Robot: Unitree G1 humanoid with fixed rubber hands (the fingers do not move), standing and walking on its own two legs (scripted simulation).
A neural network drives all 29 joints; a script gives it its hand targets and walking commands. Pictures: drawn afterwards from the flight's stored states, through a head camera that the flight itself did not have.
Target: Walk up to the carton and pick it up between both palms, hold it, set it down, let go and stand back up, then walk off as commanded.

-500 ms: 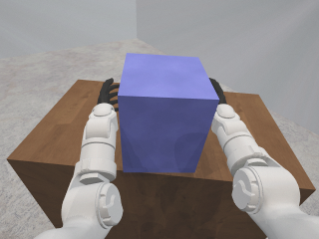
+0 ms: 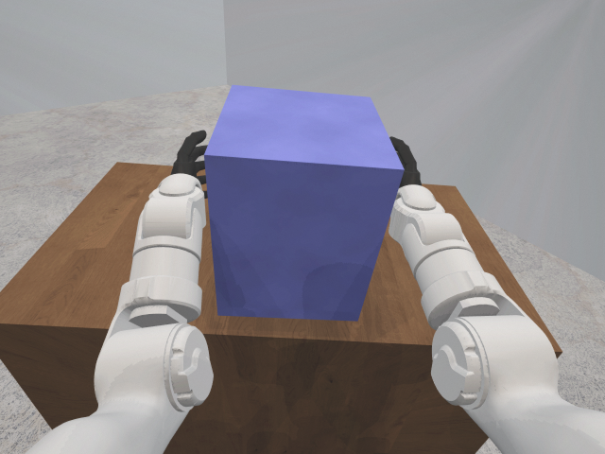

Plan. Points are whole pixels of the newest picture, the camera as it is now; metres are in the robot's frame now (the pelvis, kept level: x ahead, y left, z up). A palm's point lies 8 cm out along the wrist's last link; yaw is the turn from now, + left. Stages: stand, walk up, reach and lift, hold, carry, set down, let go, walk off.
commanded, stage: reach and lift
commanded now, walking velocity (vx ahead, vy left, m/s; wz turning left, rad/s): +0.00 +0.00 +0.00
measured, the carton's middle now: (295, 204) +0.42 +0.06 +0.19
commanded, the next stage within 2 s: hold in 1.18 s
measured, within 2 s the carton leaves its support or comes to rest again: neither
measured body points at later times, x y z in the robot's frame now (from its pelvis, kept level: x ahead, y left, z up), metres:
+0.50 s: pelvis +0.01 +0.01 +0.00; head -0.06 +0.05 +0.44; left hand +0.42 +0.20 +0.24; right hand +0.42 -0.10 +0.24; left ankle +0.09 +0.17 -0.74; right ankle +0.02 -0.08 -0.74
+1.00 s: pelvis +0.01 +0.01 +0.00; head -0.05 +0.05 +0.44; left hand +0.42 +0.19 +0.26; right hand +0.42 -0.11 +0.27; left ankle +0.09 +0.17 -0.74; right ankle +0.02 -0.08 -0.74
